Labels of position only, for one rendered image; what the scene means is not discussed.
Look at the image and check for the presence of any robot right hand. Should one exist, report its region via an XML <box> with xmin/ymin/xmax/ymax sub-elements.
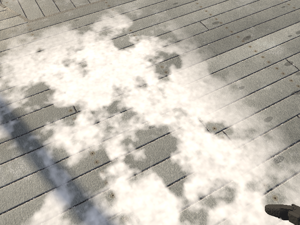
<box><xmin>264</xmin><ymin>204</ymin><xmax>300</xmax><ymax>225</ymax></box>

